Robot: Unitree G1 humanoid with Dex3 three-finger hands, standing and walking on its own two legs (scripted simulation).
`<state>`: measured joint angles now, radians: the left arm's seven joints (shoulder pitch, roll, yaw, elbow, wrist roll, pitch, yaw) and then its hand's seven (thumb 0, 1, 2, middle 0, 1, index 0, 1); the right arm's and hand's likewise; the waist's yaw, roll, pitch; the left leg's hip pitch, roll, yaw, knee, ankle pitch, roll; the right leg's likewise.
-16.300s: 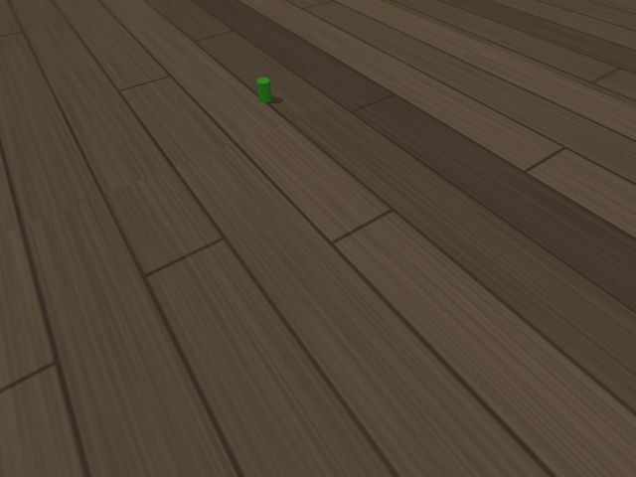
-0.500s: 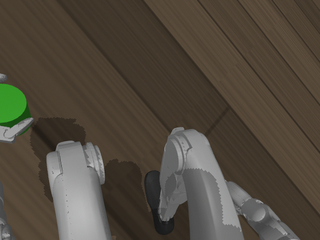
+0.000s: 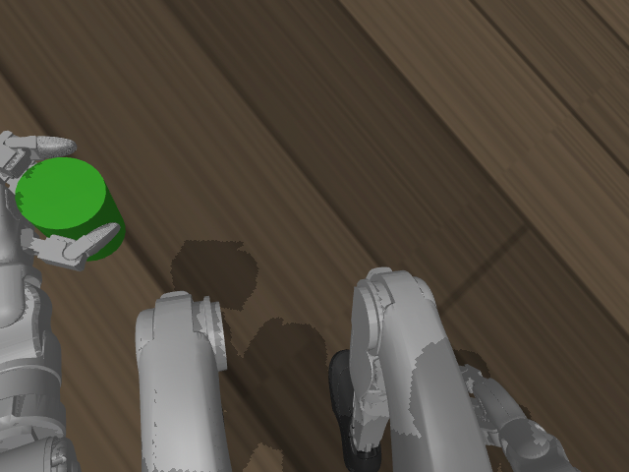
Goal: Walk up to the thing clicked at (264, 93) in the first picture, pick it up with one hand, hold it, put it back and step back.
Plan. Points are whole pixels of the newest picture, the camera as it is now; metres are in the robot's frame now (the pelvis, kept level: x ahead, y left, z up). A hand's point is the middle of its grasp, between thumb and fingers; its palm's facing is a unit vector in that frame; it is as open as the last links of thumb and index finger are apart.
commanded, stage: settle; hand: left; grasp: from the side
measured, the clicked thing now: (78, 214) +0.42 +0.26 -0.09
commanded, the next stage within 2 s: lift in 0.68 s
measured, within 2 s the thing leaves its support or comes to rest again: neither
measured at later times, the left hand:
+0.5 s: hand (59, 199) +0.41 +0.26 -0.02, palm faces +0.19 -0.98 -0.08, open 11.0 cm
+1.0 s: hand (62, 195) +0.41 +0.24 +0.01, palm faces +0.17 -0.98 -0.07, open 11.0 cm
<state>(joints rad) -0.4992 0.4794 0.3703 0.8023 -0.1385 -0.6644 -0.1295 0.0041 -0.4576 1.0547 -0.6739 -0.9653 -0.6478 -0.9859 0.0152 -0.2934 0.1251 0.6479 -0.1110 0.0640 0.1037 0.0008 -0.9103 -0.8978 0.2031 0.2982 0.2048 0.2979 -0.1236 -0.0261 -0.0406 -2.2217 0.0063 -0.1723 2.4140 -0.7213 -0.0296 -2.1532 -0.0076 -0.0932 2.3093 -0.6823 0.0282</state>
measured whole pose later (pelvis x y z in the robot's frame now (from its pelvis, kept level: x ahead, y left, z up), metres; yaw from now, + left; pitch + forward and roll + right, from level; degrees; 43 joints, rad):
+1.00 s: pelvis +0.00 -0.01 +0.04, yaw +4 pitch +32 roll -4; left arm -0.51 0.38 0.39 0.80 -0.13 -0.58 -0.20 0.01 -0.50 1.10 -0.68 -0.99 -0.65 -1.00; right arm 0.10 -0.27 0.03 0.67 -0.06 0.02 0.06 0.00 -0.94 -0.90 0.20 0.30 0.20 0.30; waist -0.11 0.00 -0.13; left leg -2.12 0.01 -0.10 2.25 -0.69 -0.03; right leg -2.09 -0.02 -0.04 2.20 -0.67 0.01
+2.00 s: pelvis +0.05 +0.00 +0.28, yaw +6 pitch +22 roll -3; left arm -0.14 0.28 0.18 0.32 -0.17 -0.28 -0.05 0.00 -0.50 1.11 -0.68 -0.99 -0.66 -1.00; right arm 0.19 -0.22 0.01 0.61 0.04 -0.05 -0.04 0.01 -0.91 -0.89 0.20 0.30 0.20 0.30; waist -0.05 0.02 -0.16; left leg -1.23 0.04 -0.06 1.44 -0.60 -0.02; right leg -1.19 -0.02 -0.05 1.39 -0.58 0.01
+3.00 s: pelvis +0.08 +0.00 +0.38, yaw +7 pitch +10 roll -1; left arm -0.12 0.22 0.14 0.42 -0.18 -0.34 -0.09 0.00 -0.50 1.10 -0.67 -0.99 -0.65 -1.00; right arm 0.24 -0.22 0.01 0.65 0.01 -0.04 -0.04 0.01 -0.91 -0.90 0.20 0.30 0.20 0.30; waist -0.04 0.01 -0.05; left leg -0.68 0.04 -0.03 0.96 -0.46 -0.03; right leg -0.66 -0.01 -0.04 0.93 -0.45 0.01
